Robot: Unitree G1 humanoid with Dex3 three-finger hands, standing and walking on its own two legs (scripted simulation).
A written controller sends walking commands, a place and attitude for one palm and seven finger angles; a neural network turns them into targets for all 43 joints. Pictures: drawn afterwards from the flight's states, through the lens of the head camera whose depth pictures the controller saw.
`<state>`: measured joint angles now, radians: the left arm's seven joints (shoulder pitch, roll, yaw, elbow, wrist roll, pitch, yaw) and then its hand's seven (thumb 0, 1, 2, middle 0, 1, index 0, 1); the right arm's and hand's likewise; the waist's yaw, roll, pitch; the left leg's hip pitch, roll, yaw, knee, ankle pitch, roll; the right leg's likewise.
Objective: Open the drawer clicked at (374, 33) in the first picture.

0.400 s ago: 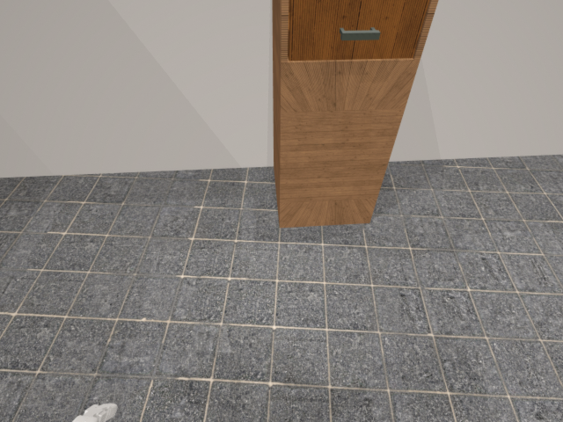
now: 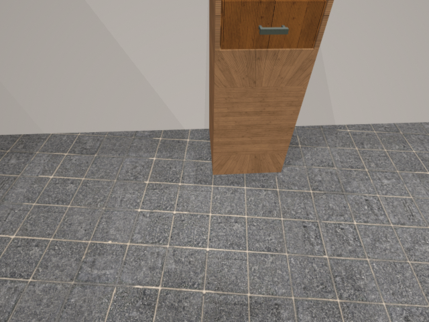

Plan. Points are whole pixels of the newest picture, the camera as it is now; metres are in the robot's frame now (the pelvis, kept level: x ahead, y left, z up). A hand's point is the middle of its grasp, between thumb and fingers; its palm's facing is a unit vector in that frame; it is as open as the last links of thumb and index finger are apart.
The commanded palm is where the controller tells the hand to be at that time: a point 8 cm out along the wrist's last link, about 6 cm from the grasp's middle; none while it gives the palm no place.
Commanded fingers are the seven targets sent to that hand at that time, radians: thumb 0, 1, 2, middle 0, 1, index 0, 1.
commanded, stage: stand and wait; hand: left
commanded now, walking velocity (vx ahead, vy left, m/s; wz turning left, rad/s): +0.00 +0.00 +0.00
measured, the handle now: (272, 29) +1.10 -0.15 +0.11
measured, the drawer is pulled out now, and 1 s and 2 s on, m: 0.00 0.00 0.00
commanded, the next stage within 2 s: look at it before walking up in 0.42 s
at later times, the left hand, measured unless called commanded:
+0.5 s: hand out of the picture +0.06 +0.24 -0.15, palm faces -0.04 -0.94 -0.33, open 7.4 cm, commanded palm none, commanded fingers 0.00 0.90 0.90 -0.20 -0.30 -0.20 -0.30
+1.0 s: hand out of the picture +0.07 +0.24 -0.15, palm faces -0.04 -0.94 -0.33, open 7.4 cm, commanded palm none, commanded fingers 0.00 0.90 0.90 -0.20 -0.30 -0.20 -0.30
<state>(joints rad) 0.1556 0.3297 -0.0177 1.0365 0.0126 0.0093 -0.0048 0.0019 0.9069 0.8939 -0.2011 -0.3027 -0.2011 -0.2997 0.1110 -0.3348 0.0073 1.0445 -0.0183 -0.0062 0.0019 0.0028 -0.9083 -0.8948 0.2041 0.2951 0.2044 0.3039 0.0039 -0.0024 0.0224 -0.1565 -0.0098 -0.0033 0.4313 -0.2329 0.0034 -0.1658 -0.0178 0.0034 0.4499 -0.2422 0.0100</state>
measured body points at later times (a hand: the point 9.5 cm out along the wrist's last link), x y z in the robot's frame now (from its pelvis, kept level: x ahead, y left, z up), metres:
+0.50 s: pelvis -0.01 -0.01 +0.00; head -0.01 -0.01 +0.45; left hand +0.06 +0.29 -0.13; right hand +0.06 -0.30 -0.13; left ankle +0.00 +0.12 -0.74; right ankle +0.00 -0.13 -0.74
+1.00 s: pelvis +0.00 -0.01 +0.00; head +0.01 -0.01 +0.45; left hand +0.07 +0.29 -0.13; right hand +0.08 -0.30 -0.13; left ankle +0.00 +0.12 -0.74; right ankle +0.00 -0.13 -0.74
